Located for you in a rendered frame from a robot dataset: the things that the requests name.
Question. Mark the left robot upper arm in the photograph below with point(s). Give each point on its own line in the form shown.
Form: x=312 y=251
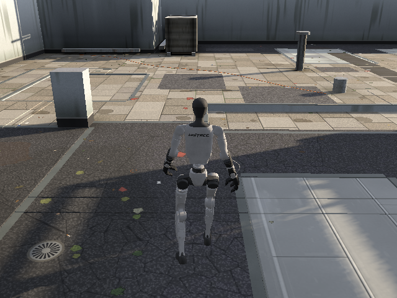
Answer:
x=176 y=139

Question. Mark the robot left forearm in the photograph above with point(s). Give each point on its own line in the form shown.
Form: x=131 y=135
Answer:
x=168 y=160

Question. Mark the right robot hand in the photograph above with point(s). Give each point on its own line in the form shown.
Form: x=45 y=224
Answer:
x=235 y=182

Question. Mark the right robot foot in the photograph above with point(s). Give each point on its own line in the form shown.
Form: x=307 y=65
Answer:
x=207 y=240

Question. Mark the right robot upper arm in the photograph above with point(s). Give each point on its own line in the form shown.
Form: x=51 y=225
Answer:
x=218 y=131

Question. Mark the robot right forearm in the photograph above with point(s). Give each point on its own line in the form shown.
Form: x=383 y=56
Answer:
x=230 y=166

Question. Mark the left robot hand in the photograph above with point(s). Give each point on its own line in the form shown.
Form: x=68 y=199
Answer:
x=165 y=169

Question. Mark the robot left thigh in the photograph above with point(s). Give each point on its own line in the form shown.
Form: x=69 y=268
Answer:
x=182 y=185

